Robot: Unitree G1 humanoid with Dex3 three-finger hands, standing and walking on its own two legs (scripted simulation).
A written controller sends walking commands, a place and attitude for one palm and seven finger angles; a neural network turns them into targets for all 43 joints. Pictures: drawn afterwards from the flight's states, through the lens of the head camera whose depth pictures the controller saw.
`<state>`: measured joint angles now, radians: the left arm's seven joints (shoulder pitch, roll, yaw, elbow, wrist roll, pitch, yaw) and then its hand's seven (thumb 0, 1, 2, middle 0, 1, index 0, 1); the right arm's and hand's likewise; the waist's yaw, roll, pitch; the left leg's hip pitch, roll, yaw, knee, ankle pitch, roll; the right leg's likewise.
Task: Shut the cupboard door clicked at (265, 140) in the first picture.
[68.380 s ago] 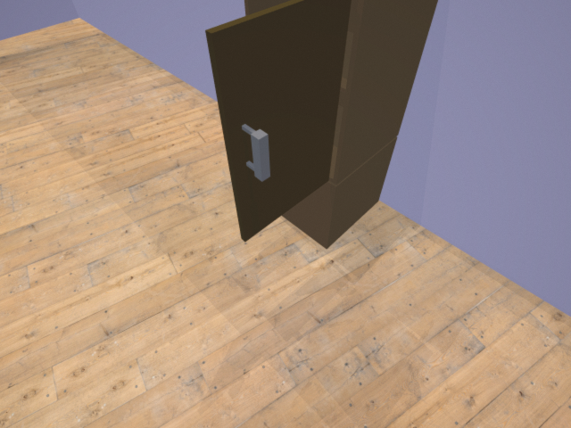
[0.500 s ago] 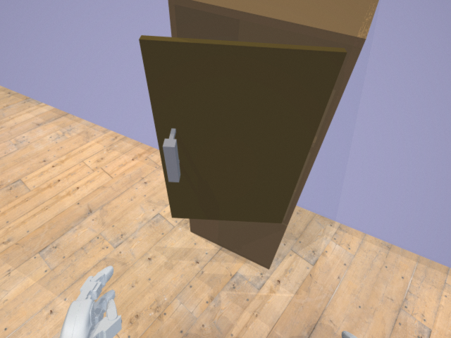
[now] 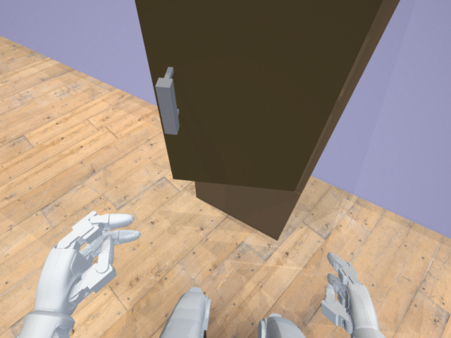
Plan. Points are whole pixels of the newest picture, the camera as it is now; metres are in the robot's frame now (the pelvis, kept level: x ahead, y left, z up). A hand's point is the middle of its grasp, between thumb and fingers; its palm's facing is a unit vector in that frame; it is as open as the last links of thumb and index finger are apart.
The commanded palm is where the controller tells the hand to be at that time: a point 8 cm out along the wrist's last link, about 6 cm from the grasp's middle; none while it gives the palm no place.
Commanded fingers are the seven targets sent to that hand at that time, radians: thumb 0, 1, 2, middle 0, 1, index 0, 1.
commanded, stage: raise the hand and make a fist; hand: left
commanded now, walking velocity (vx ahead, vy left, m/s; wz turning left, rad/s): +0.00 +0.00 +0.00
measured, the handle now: (171, 101) +0.53 +0.18 +0.10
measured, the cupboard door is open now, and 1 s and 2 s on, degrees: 24 24 24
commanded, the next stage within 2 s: bring the fist close to the handle in 1.28 s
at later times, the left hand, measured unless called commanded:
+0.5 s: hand (115, 243) +0.23 +0.19 +0.08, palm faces +0.02 -1.00 -0.03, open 3.2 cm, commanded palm +0.21 +0.24 +0.09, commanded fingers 0.00 0.90 0.90 -1.25 -1.44 -1.25 -1.44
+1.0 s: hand (117, 226) +0.25 +0.19 +0.10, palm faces +0.00 -1.00 -0.02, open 3.1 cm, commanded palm +0.23 +0.25 +0.10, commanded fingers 0.00 0.90 0.90 -1.30 -1.50 -1.30 -1.50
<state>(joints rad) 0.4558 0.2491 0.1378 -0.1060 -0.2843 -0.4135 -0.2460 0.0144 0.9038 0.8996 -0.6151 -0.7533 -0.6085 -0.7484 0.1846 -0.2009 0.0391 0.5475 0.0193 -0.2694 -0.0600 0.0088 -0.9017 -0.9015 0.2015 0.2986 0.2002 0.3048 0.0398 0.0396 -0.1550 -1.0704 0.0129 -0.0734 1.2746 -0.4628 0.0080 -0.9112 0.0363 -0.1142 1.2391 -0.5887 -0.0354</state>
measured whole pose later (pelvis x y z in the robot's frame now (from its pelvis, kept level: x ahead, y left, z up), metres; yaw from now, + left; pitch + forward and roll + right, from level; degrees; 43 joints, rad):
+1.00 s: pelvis +0.03 +0.01 +0.04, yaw -1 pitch +12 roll -3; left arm 0.38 0.25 0.14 -0.05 -0.29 -0.34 -0.21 0.01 0.90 0.90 -1.30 -1.50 -1.29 -1.50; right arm 0.27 -0.24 0.03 0.50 0.02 -0.15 -0.06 0.01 -0.90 -0.90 0.20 0.30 0.20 0.30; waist 0.00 0.04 -0.15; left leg -0.88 0.01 -0.03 1.10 -0.44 0.02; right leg -0.73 0.04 -0.07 1.06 -0.55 -0.02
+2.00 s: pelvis +0.03 +0.00 +0.04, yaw -1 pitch +13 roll -2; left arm -0.04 0.23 0.15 0.31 -0.24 -0.35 -0.16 0.01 0.90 0.90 -1.30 -1.50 -1.30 -1.50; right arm 0.26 -0.25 0.02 0.58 0.02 -0.10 -0.04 0.01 -0.90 -0.90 0.20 0.30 0.20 0.30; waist -0.02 0.03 -0.14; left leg -0.87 0.02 -0.01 1.07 -0.43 0.02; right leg -0.75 0.04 -0.05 1.05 -0.54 -0.02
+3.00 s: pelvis +0.03 +0.01 +0.04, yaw -2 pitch +15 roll -2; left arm -0.44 0.22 0.17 0.75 -0.16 -0.43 -0.09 0.01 0.90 0.90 -1.30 -1.50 -1.30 -1.50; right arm 0.28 -0.24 0.01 0.62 0.01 -0.03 -0.01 0.00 -0.91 -0.90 0.20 0.30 0.20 0.30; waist -0.06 0.03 -0.14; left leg -0.90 0.02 0.01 1.04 -0.41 0.02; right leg -0.78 0.04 -0.03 1.03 -0.51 -0.02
